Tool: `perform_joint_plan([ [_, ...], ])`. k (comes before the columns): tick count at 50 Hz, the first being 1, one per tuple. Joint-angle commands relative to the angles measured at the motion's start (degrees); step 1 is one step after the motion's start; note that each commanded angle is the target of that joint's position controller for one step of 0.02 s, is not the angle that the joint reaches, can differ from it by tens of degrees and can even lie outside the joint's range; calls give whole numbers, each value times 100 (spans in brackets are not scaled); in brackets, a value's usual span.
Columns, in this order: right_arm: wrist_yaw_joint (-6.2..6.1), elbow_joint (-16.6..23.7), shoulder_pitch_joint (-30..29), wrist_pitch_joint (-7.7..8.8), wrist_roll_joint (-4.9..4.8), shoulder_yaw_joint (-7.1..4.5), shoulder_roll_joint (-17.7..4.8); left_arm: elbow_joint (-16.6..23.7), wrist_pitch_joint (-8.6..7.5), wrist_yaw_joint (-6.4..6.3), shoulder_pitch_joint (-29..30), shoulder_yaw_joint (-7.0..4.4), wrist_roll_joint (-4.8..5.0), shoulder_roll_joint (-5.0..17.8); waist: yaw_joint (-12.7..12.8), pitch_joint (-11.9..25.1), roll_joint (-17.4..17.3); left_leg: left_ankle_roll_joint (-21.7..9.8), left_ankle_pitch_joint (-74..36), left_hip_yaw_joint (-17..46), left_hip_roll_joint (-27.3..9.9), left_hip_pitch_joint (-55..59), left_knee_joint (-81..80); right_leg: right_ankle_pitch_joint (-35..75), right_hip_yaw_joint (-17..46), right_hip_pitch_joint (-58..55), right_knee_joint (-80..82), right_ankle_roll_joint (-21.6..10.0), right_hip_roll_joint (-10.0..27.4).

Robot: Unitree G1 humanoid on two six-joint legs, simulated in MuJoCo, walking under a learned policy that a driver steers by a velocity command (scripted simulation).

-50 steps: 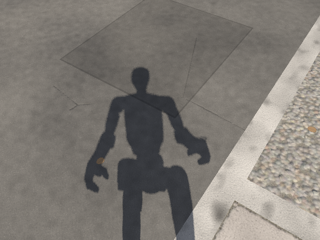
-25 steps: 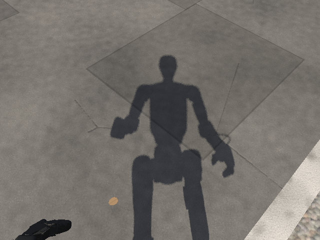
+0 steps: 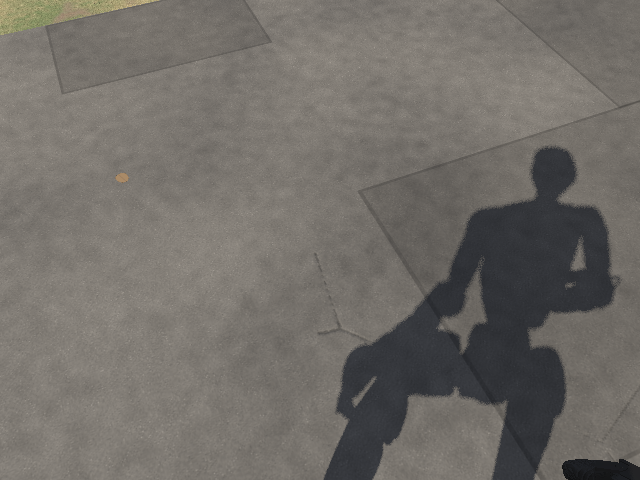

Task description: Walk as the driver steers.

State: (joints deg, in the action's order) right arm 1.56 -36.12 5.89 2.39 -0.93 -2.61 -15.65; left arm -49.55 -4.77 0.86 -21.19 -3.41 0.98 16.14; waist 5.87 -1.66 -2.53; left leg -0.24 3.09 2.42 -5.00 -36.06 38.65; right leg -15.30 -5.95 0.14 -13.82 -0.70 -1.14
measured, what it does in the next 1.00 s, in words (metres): walks ahead: left foot, then right foot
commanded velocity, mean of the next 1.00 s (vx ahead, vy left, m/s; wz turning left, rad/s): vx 0.50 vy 0.00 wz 0.05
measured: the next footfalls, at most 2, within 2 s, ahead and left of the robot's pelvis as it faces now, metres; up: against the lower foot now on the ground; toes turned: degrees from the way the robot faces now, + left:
left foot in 0.12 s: +0.23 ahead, +0.14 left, +0.00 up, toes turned +2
right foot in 0.64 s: +0.53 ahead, -0.10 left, +0.00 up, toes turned -1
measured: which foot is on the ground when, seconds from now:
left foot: up 0.00-0.10, down 0.12-0.64, up 0.66-1.00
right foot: down 0.00-0.12, up 0.14-0.62, down 0.64-1.00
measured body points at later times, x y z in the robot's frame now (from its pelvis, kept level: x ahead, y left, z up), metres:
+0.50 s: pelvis +0.27 +0.04 +0.00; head +0.29 +0.05 +0.45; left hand +0.47 +0.29 -0.10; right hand +0.29 -0.24 -0.11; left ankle +0.19 +0.14 -0.74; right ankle +0.46 -0.12 -0.69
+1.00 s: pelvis +0.54 -0.01 +0.01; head +0.57 -0.01 +0.45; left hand +0.56 +0.27 -0.12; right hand +0.73 -0.26 -0.10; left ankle +0.72 +0.17 -0.68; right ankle +0.49 -0.10 -0.74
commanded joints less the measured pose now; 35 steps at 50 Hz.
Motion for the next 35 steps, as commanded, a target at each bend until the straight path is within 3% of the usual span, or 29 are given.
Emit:
perform_joint_plan([
  [1, 68, 591, -649, 130, -36, -55, -323, 189, 4, -23, 44, -237, 76, 1086, -123, -218, 697, -137, 44, -231, 147, 163, -499, 2067, 826, -5, 366, -938, 1608],
  [3, 84, 586, -494, 139, -12, -120, -473, 113, 73, -47, 75, -258, 110, 1180, -342, -100, 793, -326, 375, -348, 305, 605, -771, 2949, 752, -244, -23, -827, 1680],
  [4, 68, 455, -23, 140, 23, -201, -600, 98, 104, -68, 171, -258, 130, 1217, -670, 194, 796, -457, 274, -506, 477, 1378, -1008, 3826, 559, -191, -592, -710, 1566],
  [5, 25, 176, 809, 123, 46, -346, -851, 82, 118, -89, 147, -207, 110, 1108, -1066, 714, 701, -618, 115, -589, 609, 2634, -1103, 4250, 317, 157, -1576, -551, 1310],
  [6, -58, -26, 1826, 80, 83, -482, -1255, 219, 94, -107, 170, -77, -42, 832, -1472, 1483, 172, -939, -68, 461, -305, 4362, -886, 2777, 132, 1351, -3250, -313, 1042],
  [7, -70, -77, 1966, 70, 104, -538, -1770, 381, -17, -53, -448, 153, -109, 129, -1024, 2172, -1367, -1887, 975, 3278, -1688, 5960, -1513, -1373, 334, 3513, -5251, 31, -2],
  [8, -56, -59, 2006, 86, 59, -406, -1208, 282, -120, -15, -105, 14, 18, 717, -1291, 2214, -789, -1866, 1655, 3815, -1685, 5828, -1988, -1810, 1137, 4134, -5944, -16, 174],
  [9, -45, -60, 1630, 124, 61, -320, -1026, 480, -177, 11, 398, -62, 158, 950, -1217, 1321, -619, -1633, 1402, 2969, -1479, 5148, -2094, -1347, 1056, 4521, -6012, -90, 435],
  [10, -36, -51, 1277, 144, 63, -273, -885, 519, -194, -16, 649, -45, 124, 880, -1043, 876, -270, -1497, 847, 2304, -1218, 4398, -2192, -825, 936, 4382, -5747, -92, 675],
  [11, -13, -49, 1000, 160, 90, -229, -724, 511, -176, -33, 729, -62, 15, 839, -867, 556, -169, -1424, 300, 1845, -1010, 3757, -2350, -495, 915, 4157, -5411, -46, 815],
  [12, -4, -41, 846, 191, 138, -195, -608, 471, -119, -26, 597, -70, -12, 780, -665, 483, -259, -1379, -31, 1558, -869, 3321, -2526, -248, 975, 3784, -5237, -15, 935],
  [14, -2, -115, 778, 266, 107, -212, -603, 397, 4, -26, 442, -33, -18, 557, -495, 427, -223, -1446, -316, 1240, -796, 2902, -2833, -44, 938, 3483, -4966, 82, 962],
  [16, -27, -245, 841, 327, 89, -247, -724, 478, 85, -52, 692, -11, -64, 468, -470, 214, -135, -1485, -529, 938, -776, 2703, -3035, 320, 920, 3663, -4523, 190, 979],
  [18, -74, -372, 979, 325, 89, -267, -793, 593, 92, -48, 1095, 12, -99, 421, -568, 57, -53, -1425, -553, 679, -701, 2732, -3134, 956, 920, 3854, -3835, 252, 974],
  [22, -141, -600, 1285, 278, 49, -292, -947, 765, 14, 47, 1875, 85, -59, 297, -845, -134, -49, -1192, -360, 227, -528, 2763, -3186, 2074, 737, 3566, -2439, 217, 737],
  [26, -162, -902, 1678, 199, -4, -318, -1030, 986, -32, 157, 2454, 95, -14, 362, -1018, -274, -49, -1127, -322, 268, -801, 3399, -2958, 1994, 740, 3625, -1811, 69, 599],
  [29, -203, -1042, 1702, 109, -26, -352, -1097, 1037, -69, 228, 2408, 58, -22, 495, -881, -191, -143, -987, -930, 338, -1001, 3927, -2549, 1374, 697, 3437, -1541, -161, 497],
  [30, -216, -1054, 1639, 79, -24, -362, -1139, 982, -79, 227, 2172, 16, -29, 584, -733, -38, -219, -918, -1625, 297, -970, 4009, -2251, 1164, 572, 3040, -1485, -252, 371],
  [31, -231, -1053, 1534, 41, -21, -352, -1139, 817, -84, 202, 1607, -75, -45, 728, -404, 307, -218, -800, -2537, 119, -780, 3951, -1572, 1153, 376, 2219, -1345, -388, 176],
  [32, -253, -1024, 1565, 16, 25, -278, -974, 545, -80, 147, 689, -218, -63, 1020, -31, 952, -92, -619, -2545, -122, -469, 3440, -424, 1326, 475, 816, -1467, -589, 283],
  [33, -230, -831, 2045, 82, 104, -105, -493, 437, -62, 96, -108, -351, -173, 1590, -28, 1943, 906, -241, -674, -411, 151, 1471, 1744, 1121, 2508, -1493, -1588, -1326, 1711],
  [34, -201, -915, 2290, 199, 82, -11, -224, 323, -33, 130, -363, -328, -73, 1491, -56, 2443, 1801, -59, 3033, 138, 887, 55, 2990, 2, 4610, -2361, -677, -1839, 2327],
  [35, -159, -846, 1746, 288, -62, -156, -806, 356, -35, 121, -135, -195, 2, 1071, 64, 1761, 1307, -139, 2964, 510, 546, -617, 3516, -707, 4296, -1939, -415, -1574, 2163],
])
